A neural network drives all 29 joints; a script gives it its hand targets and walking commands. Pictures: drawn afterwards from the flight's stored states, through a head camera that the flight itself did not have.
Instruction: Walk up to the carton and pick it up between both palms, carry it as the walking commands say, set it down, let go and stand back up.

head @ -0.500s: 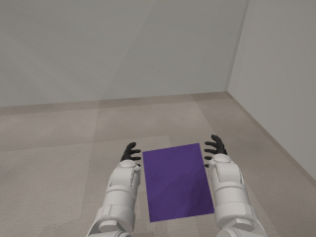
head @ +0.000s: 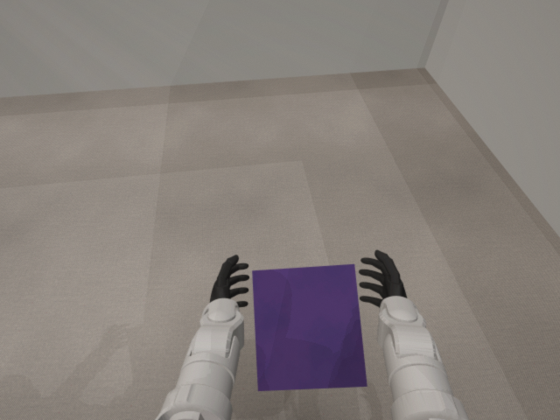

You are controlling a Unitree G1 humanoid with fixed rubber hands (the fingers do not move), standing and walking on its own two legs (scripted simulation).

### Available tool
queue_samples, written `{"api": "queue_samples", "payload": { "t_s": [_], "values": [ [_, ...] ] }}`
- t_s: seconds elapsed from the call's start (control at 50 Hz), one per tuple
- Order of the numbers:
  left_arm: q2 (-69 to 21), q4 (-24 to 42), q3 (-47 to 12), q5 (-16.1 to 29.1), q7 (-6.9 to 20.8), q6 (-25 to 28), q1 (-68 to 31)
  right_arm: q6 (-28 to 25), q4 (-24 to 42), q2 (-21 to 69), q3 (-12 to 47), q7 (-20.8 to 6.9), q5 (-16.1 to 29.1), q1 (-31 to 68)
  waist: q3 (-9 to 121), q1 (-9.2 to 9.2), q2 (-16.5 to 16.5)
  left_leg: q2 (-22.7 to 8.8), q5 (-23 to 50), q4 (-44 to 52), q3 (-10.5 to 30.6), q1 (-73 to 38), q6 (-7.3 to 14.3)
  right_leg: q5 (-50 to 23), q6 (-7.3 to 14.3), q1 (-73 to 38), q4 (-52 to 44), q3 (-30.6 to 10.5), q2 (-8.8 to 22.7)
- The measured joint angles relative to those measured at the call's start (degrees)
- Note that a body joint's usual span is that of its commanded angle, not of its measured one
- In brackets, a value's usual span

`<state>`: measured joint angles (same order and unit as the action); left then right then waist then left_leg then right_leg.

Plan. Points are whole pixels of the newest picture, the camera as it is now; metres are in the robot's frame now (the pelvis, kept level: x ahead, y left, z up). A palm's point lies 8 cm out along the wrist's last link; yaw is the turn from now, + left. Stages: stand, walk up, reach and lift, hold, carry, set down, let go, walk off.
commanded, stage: set down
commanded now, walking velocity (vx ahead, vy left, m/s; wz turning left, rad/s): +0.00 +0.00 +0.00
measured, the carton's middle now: (306, 319) +0.33 -0.05 -0.15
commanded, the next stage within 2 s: none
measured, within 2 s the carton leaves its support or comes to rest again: neither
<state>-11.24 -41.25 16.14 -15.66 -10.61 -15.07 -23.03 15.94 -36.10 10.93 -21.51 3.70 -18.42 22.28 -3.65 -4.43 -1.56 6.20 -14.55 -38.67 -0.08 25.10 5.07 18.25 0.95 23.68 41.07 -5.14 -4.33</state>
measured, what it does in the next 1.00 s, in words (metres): lowers itself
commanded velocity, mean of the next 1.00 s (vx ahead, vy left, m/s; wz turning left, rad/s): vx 0.00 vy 0.00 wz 0.00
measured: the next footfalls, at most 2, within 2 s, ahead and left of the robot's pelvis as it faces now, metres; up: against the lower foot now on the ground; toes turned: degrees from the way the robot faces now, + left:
none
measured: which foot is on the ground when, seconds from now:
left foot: down 0.00-1.00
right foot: down 0.00-1.00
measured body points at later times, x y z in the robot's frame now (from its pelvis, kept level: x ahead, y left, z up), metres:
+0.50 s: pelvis -0.04 -0.03 -0.08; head +0.11 -0.02 +0.34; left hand +0.33 +0.08 -0.15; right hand +0.33 -0.17 -0.14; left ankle +0.06 +0.06 -0.72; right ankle +0.03 -0.11 -0.72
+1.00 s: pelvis -0.05 -0.03 -0.16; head +0.15 -0.02 +0.24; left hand +0.36 +0.08 -0.25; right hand +0.35 -0.18 -0.23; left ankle +0.06 +0.06 -0.72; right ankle +0.03 -0.11 -0.72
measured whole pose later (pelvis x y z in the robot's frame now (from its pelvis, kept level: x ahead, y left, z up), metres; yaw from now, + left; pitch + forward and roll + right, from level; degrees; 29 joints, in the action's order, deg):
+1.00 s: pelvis -0.05 -0.03 -0.16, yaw +1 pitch +26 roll +0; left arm -8.4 -40.7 16.7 -9.3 -15.4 -8.3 -39.3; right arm 6.6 -37.6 9.3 -22.1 12.6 -9.3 38.2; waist 1.0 -3.2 -0.2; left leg 7.3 -26.1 -84.9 0.9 85.0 1.7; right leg 30.1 2.5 83.0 86.9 -0.7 -8.1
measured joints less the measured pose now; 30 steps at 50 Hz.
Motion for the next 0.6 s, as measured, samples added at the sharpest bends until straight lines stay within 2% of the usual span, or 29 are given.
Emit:
{"api": "queue_samples", "payload": {
  "t_s": [0.06, 0.18, 0.28, 0.38, 0.46, 0.6],
  "values": [
    [-0.1, 0.5, 0.4, -0.1, -0.2, 2.8, -0.3, -3.8, -1.3, 0.5, -1.1, 1.0, 0.5, 1.3, 0.6, 0.33, 0.1, 0.0, -0.2, -2.9, 0.7, 5.8, -0.4, 0.1, -0.2, 5.5, 2.5, 0.8, -0.3],
    [-0.6, 1.1, 1.5, 0.5, -1.6, 6.6, -1.5, -8.0, -1.8, 1.6, -2.6, 2.9, 2.2, 4.0, 1.0, 1.01, 1.1, -0.2, -1.0, -8.8, 1.4, 16.2, -1.2, 1.1, 0.7, 15.7, 8.2, 1.9, -0.9],
    [-0.7, 2.6, 0.1, 2.3, -3.0, 8.4, -2.6, -11.2, -0.9, 1.7, -2.6, 4.2, 3.8, 4.6, 2.2, 0.23, 2.3, 0.0, -1.8, -13.9, 2.2, 24.8, -1.8, 2.0, 1.0, 23.9, 13.0, 3.2, -1.1],
    [-0.1, 1.1, 0.1, 1.9, -3.0, 9.2, -5.6, -11.4, 0.5, 1.2, -1.4, 5.7, 6.9, 5.0, 3.2, 1.08, 1.6, -0.3, -3.2, -19.1, 1.3, 31.6, -2.2, 3.3, 1.3, 31.2, 18.8, 2.7, -1.8],
    [0.5, 0.4, 0.8, 2.7, -2.7, 8.7, -8.2, -11.6, -0.2, 0.8, -1.1, 7.1, 7.6, 6.8, 3.5, 1.57, 0.6, -0.2, -4.8, -24.0, 1.1, 36.2, -2.5, 4.9, 1.5, 35.9, 23.9, 2.8, -2.2],
    [1.3, 1.4, 0.4, 4.0, -3.3, 8.4, -9.6, -11.2, 0.0, 0.8, -1.5, 7.4, 7.9, 9.4, 4.8, 1.17, 0.9, 0.4, -6.9, -31.1, 2.0, 43.7, -3.2, 7.2, 2.0, 43.1, 30.6, 4.3, -2.4]
  ]
}}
